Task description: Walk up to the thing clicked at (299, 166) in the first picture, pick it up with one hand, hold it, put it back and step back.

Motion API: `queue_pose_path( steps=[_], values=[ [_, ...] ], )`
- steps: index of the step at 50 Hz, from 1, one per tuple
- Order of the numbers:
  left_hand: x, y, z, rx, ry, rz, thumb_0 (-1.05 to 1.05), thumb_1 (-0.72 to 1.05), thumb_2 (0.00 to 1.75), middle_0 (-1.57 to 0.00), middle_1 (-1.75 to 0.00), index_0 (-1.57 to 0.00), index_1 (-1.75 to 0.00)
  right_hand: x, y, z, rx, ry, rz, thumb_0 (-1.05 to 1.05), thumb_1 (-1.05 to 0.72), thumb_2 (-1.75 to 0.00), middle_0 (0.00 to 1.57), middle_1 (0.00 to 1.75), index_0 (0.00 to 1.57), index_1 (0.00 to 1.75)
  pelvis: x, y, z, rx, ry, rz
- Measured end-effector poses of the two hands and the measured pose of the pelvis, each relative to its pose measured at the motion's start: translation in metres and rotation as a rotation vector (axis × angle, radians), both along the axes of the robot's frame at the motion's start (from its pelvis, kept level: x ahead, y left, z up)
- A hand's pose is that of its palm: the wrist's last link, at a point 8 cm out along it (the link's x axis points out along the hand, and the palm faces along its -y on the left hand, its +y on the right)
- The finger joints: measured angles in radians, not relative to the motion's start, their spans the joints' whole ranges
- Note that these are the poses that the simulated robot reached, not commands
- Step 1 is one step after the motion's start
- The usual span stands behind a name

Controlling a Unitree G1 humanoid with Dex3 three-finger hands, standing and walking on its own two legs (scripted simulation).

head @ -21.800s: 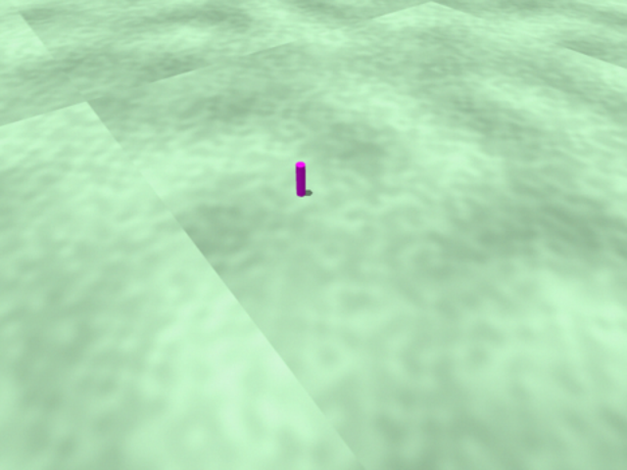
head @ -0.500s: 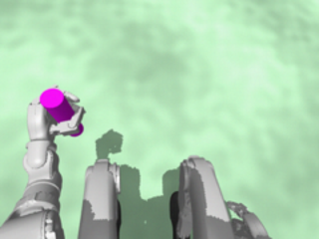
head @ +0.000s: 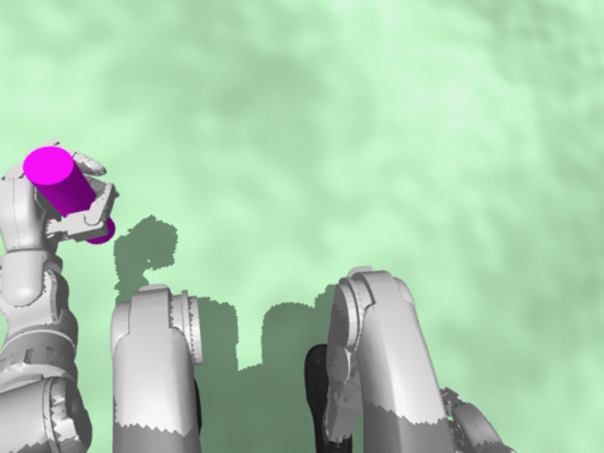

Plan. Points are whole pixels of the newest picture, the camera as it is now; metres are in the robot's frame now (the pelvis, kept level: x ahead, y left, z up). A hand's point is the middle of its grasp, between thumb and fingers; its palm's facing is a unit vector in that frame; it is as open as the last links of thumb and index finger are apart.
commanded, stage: crouch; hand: left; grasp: from the side
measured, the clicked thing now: (78, 203) +0.43 +0.25 -0.07
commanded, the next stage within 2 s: lower in 0.32 s
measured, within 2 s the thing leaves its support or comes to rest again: rests again in 1.98 s
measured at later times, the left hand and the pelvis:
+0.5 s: hand (101, 209) +0.44 +0.23 -0.11, palm faces +0.11 -0.99 +0.00, open 5.7 cm; pelvis +0.00 +0.01 -0.03, yaw -3 degrees
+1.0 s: hand (116, 216) +0.45 +0.23 -0.18, palm faces +0.13 -0.99 +0.01, open 5.7 cm; pelvis -0.01 +0.01 -0.04, yaw -7 degrees
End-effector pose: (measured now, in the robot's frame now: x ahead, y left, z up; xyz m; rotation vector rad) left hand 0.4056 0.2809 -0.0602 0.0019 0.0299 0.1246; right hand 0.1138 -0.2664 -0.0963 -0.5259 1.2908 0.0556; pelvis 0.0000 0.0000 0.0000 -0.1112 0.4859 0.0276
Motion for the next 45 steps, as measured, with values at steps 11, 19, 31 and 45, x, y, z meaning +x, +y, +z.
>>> queue_pose_path(
  steps=[11, 19, 31, 45],
  values=[
    [0.006, 0.002, -0.029, -0.001, 0.002, -0.017, 0.02, 0.17, 1.07, -1.02, -1.07, -0.94, -1.13, 0.005, -0.002, -0.005, -0.039, 0.017, 0.053, 0.0, -0.89, -0.9, 0.2, 0.3, 0.21, 0.3, 0.001, 0.003, -0.015, -0.027, -0.032, -0.014],
    [0.008, 0.001, -0.044, -0.007, 0.002, -0.011, 0.02, 0.17, 1.07, -1.02, -1.07, -0.94, -1.13, 0.006, -0.002, -0.006, -0.058, 0.026, 0.091, 0.0, -0.9, -0.9, 0.2, 0.3, 0.21, 0.3, 0.0, 0.003, -0.023, -0.042, -0.062, -0.022],
    [0.012, 0.0, -0.07, -0.017, 0.023, -0.001, 0.02, 0.17, 1.07, -1.02, -1.07, -0.95, -1.12, 0.0, 0.003, -0.001, -0.09, 0.042, 0.146, 0.0, -0.91, -0.9, 0.2, 0.3, 0.21, 0.3, -0.004, 0.007, -0.03, -0.07, -0.107, -0.04],
    [0.019, -0.003, -0.109, -0.019, 0.028, -0.005, 0.02, 0.16, 1.08, -1.02, -1.07, -0.95, -1.11, -0.008, 0.007, 0.014, -0.171, 0.11, 0.248, 0.0, -0.91, -0.9, 0.2, 0.3, 0.21, 0.3, -0.007, 0.013, -0.036, -0.119, -0.164, -0.058]
  ],
)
